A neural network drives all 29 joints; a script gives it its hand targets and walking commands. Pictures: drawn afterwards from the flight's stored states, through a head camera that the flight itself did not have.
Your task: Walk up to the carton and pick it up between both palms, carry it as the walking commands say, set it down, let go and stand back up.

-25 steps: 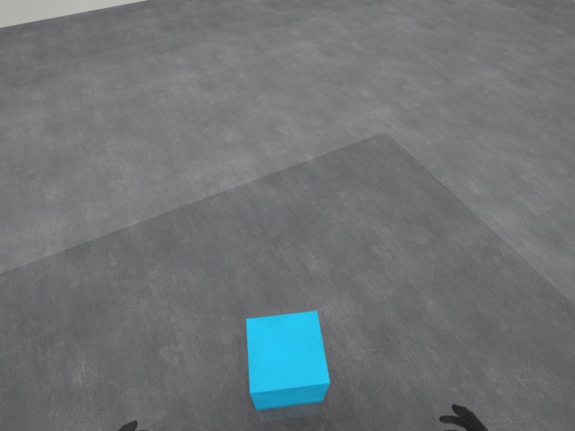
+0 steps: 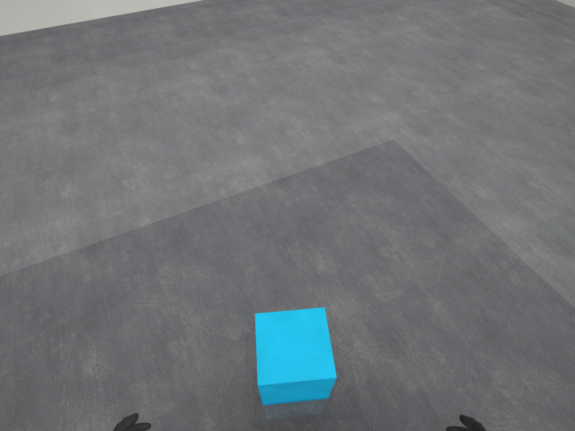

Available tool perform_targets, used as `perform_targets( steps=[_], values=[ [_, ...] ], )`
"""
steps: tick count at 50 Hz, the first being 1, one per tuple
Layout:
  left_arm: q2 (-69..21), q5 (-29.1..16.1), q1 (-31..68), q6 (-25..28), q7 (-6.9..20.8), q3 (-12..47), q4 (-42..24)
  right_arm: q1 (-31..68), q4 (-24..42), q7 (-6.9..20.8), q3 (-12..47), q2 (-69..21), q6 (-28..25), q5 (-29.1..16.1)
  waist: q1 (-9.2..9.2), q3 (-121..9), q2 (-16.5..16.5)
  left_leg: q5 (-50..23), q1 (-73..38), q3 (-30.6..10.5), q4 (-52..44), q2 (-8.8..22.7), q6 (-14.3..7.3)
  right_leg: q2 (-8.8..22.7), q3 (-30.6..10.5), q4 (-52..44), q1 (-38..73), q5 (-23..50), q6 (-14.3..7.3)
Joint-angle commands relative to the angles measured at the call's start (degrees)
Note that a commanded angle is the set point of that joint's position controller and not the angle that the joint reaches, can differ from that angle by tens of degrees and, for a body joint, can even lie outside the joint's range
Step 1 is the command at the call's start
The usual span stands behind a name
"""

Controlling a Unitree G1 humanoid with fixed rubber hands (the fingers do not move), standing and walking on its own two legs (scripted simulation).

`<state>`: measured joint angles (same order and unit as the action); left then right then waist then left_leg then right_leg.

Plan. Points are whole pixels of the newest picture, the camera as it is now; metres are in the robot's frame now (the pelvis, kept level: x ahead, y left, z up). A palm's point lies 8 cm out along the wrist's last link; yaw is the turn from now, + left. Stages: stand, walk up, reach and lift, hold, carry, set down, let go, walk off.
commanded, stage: walk up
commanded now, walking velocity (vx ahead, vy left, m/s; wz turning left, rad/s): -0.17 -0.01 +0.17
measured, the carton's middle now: (292, 357) +0.41 -0.01 -0.64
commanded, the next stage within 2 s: stand in 1.14 s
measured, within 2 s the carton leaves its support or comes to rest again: neither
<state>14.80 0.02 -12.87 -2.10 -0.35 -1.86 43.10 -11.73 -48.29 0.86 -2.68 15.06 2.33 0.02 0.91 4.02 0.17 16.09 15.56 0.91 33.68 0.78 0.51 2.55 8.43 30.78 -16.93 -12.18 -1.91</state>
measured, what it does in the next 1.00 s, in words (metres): steps on the spot: right foot, then left foot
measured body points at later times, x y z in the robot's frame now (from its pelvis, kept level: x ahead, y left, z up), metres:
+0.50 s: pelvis -0.02 -0.04 +0.01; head +0.01 -0.06 +0.46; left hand +0.07 +0.22 -0.11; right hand +0.05 -0.31 -0.13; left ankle -0.02 +0.11 -0.72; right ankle -0.02 -0.15 -0.73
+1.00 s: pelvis -0.06 -0.04 +0.00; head -0.05 -0.04 +0.45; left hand +0.05 +0.23 -0.11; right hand +0.03 -0.30 -0.13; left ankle -0.05 +0.11 -0.73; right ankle -0.02 -0.15 -0.73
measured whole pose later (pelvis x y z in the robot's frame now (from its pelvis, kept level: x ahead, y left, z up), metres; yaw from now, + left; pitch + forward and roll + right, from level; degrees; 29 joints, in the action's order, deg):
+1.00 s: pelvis -0.06 -0.04 +0.00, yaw +1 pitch -1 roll +0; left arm 14.5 0.0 -14.0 -1.3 0.4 -2.3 43.1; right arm -13.6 -48.5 0.5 -0.5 15.0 1.7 0.0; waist 1.0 1.4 0.4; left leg 14.4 14.3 -0.4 29.2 1.9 2.0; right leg 1.0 2.4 29.8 -16.1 -13.2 -0.5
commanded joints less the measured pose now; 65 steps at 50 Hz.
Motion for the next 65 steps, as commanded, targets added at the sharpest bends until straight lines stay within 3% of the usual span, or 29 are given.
perform_targets(
  steps=[1,2,3,4,7,10,12,14,15,16,17,18,20,23,25,28,31,34,36,37,38,41,46,49,56,60,61,62,65],
  values=[
    [9.27,1.66,3.77,-1.42,-1.06,-3.42,-2.14,-4.66,4.94,-0.17,-1.28,6.69,-0.13,1.96,1.3,-5.09,-4.99,-3.63,0.59,-2.36,6.63,3.64,-1.9,12.38,-8.07,-4.38,-4.09,4.18,-3.7],
    [7.84,0.99,2.22,-2.09,-1.02,-2.82,-1.12,-5.46,5.31,-0.31,-1.57,7.1,0.35,2.15,2.41,-0.83,1.48,-5.75,1.29,-8.26,-3.66,8.68,-4.43,8.8,-6.16,0.29,-7.78,-5.38,-0.55],
    [8.02,1.47,3.9,-3.34,-0.09,-3.32,-2.63,-9.7,3.14,-1.81,-3.18,11.81,0.66,2.75,5.0,1.39,7.54,-3.29,0.39,-28.38,-19.78,22.36,-9.05,-3.08,-1.56,15.74,-13.68,-15.65,2.51],
    [7.16,1.24,4.38,-3.84,-0.29,-3.3,-3.5,-7.81,3.61,-1.93,-3.67,15.53,0.16,3.24,4.35,2.28,10.79,-2.3,7.81,-30.28,-23.96,25.88,-12.11,-1.47,-10.2,27.88,-12.9,-21.0,3.26],
    [7.64,1.74,-0.46,-4.38,0.95,-4.15,-2.2,0.89,4.7,-3.14,-2.32,12.21,0.01,1.39,-1.18,2.76,6.88,-3.72,8.82,-21.03,-18.67,20.68,-9.91,-1.54,-13.92,37.33,-12.56,-12.21,3.71],
    [3.67,1.49,-0.34,-3.15,1.68,-3.07,-2.31,-2.09,4.43,-2.35,-1.93,9.19,-1.22,2.38,1.05,-4.14,15.88,4.59,1.01,-14.86,-18.22,12.93,-6.29,-3.28,-9.54,22.69,-9.17,-10.95,4.15],
    [3.13,1.06,1.04,-2.48,1.65,-2.98,-2.6,-5.53,3.57,-2.4,-2.11,9.62,-1.49,2.82,2.77,-6.11,10.81,-7.86,-1.42,-16.17,-16.29,15.37,-9.4,-4.07,-7.88,13.96,-5.31,-15.92,4.74],
    [1.5,0.16,-2.42,-0.79,0.86,-1.28,-0.7,-1.15,3.92,-1.92,-2.61,9.2,-0.73,2.51,-0.05,-8.33,18.03,-12.01,1.61,-10.68,-13.69,10.1,-9.39,-4.81,-5.26,0.99,4.27,-10.65,3.9],
    [2.25,0.43,-5.56,-0.45,0.28,-1.37,0.32,-0.37,4.46,-1.7,-2.78,10.07,-0.56,2.1,-1.58,-7.77,16.93,-11.87,3.51,-10.1,-12.83,9.72,-7.26,-5.36,-4.29,-5.89,7.89,-4.57,3.05],
    [5.34,1.16,-7.86,0.4,-0.08,-2.01,1.93,-2.31,3.28,-1.52,-2.79,9.08,-0.7,1.29,-1.88,-9.91,10.79,-4.77,5.48,-7.76,-9.57,6.28,-4.77,-0.93,-7.13,-9.16,12.91,-2.27,2.92],
    [7.68,2.26,-11.25,1.57,0.0,-3.05,1.95,-4.46,3.74,-1.38,-0.97,2.78,-1.33,1.25,-3.56,-11.57,0.58,0.95,10.85,-4.26,-1.34,1.64,-0.85,9.51,-18.41,-13.19,17.26,-4.07,0.92],
    [9.87,2.31,-7.95,1.54,0.4,-2.57,1.53,-1.19,5.24,-1.21,-0.76,1.78,-0.59,1.04,-3.09,-6.43,-16.02,9.84,11.97,-0.15,2.65,-2.26,0.66,17.29,-27.3,-18.34,5.9,-7.93,-3.08],
    [6.34,2.16,3.21,1.59,0.38,-1.28,-0.79,-1.25,4.51,-0.82,-0.75,3.19,-0.09,0.98,0.3,-3.01,-11.49,6.74,2.92,-1.06,6.38,-0.77,-0.02,11.98,-21.64,-17.52,-2.7,-4.83,-4.84],
    [6.4,1.45,-1.12,3.02,-0.08,-1.1,0.75,-2.62,2.13,-0.41,-0.19,2.82,-1.42,0.56,-1.09,-11.63,-9.11,5.23,4.24,0.0,2.01,-1.17,-0.19,10.26,-14.71,-7.97,13.05,31.29,-4.81],
    [6.75,1.68,-2.41,3.21,-0.14,-1.33,1.71,-4.53,1.9,-1.11,0.08,2.39,-0.9,0.83,-0.87,-11.73,-10.12,5.47,3.68,-0.71,-0.03,-0.56,-0.56,10.83,-15.51,-6.26,14.67,39.16,-5.09],
    [6.88,1.06,0.23,1.94,-0.13,-1.84,0.03,-4.06,2.12,-1.05,0.29,1.73,-1.62,0.5,-0.63,-10.83,-6.53,-8.41,-3.5,0.42,-13.27,1.27,-0.12,7.26,-11.63,-5.44,12.62,26.04,-2.2],
    [4.78,0.31,-2.25,1.86,-0.09,-0.93,-0.29,-4.15,1.51,-1.06,0.0,4.72,-2.46,0.79,-1.71,-11.8,4.81,-22.55,-7.84,-3.42,-10.33,6.81,-0.7,2.11,-9.52,-5.06,7.09,11.24,0.08],
    [4.95,0.74,-2.55,1.48,-0.18,-1.46,1.18,-1.38,2.36,-1.03,0.23,3.39,-2.03,0.74,-1.8,-8.98,1.57,-14.92,-4.59,-4.31,-11.84,6.52,-1.34,2.22,-8.85,-6.0,7.53,9.58,0.52],
    [5.71,0.72,-1.51,1.37,-0.13,-1.18,0.6,-3.2,1.79,-1.2,-0.01,5.62,-2.51,0.87,-1.13,-9.77,5.03,-15.06,-3.03,-4.27,-11.63,6.45,-1.19,2.63,-9.12,-5.98,7.99,10.85,0.44],
    [6.63,0.97,-1.64,1.34,-0.11,-1.8,0.8,-1.97,1.57,-0.95,0.73,3.81,-2.45,0.64,-1.33,-8.84,-1.45,-12.36,-1.34,-4.23,-11.97,5.71,-1.52,2.52,-8.45,-6.15,8.93,8.95,0.57],
    [5.8,1.18,-2.06,1.33,-0.08,-1.47,1.21,-3.65,1.16,-0.62,0.47,3.9,-2.33,0.78,-0.94,-7.89,-0.98,-10.6,-0.25,-4.96,-11.74,5.45,-1.64,2.6,-9.03,-6.95,8.91,8.12,-0.08],
    [5.08,1.21,-0.58,0.76,0.24,-1.69,-0.76,-1.68,2.0,-0.75,0.32,3.23,-2.15,1.0,-1.48,-5.93,2.44,-1.07,3.44,-4.16,-12.69,4.04,-1.08,3.75,-11.84,-8.74,7.27,-0.87,-1.05],
    [6.03,1.27,1.64,0.96,0.1,-1.22,0.43,-4.31,2.01,-0.81,0.66,3.84,-2.12,1.29,0.27,-3.43,-2.89,-0.03,1.5,-3.17,-10.59,3.39,-0.44,3.92,-13.42,-12.78,1.73,-11.88,-0.68],
    [6.73,1.38,-0.28,0.88,0.09,-1.45,-0.69,-4.37,1.42,-0.6,0.22,3.98,-2.49,2.24,-0.32,-2.44,0.68,1.85,1.56,-1.62,-10.27,1.82,-0.3,4.26,-13.61,-12.34,-0.61,-13.39,-0.24],
    [5.98,1.18,-0.07,1.74,0.55,-1.39,-0.48,-3.4,1.52,-0.22,0.56,3.89,-2.67,1.46,-1.0,-5.89,-4.18,-2.54,0.4,-2.88,-9.19,3.1,-1.01,4.16,-12.62,-11.58,2.34,-8.43,-0.42],
    [4.9,0.95,0.03,1.88,0.33,-1.09,-1.04,-3.05,1.22,-0.45,0.51,4.59,-3.26,1.45,-1.53,-4.37,1.57,-6.61,2.56,-5.1,-11.51,4.38,-1.59,3.2,-11.36,-7.97,4.91,-0.68,-0.2],
    [6.25,0.84,-0.55,2.0,0.58,-1.42,-0.56,-3.59,1.57,-0.36,0.89,4.44,-3.29,1.29,-1.36,-5.41,-2.61,-6.51,1.36,-4.44,-10.95,4.38,-1.69,3.36,-10.74,-8.87,4.78,-0.62,0.27],
    [5.19,0.79,-0.41,1.9,0.47,-1.38,-0.07,-3.06,1.74,-0.25,0.92,3.97,-3.35,1.15,-1.5,-6.3,1.54,-8.12,3.05,-4.56,-12.02,4.08,-1.33,2.53,-9.73,-7.28,8.28,0.06,-0.21],
    [5.95,1.13,-0.86,1.93,0.37,-1.54,-0.15,-2.84,1.58,-0.41,0.7,4.99,-3.33,0.86,-1.33,-6.88,-2.16,-4.69,1.99,-4.53,-10.8,3.76,-0.95,3.02,-10.47,-8.94,7.21,1.2,0.3]
  ],
)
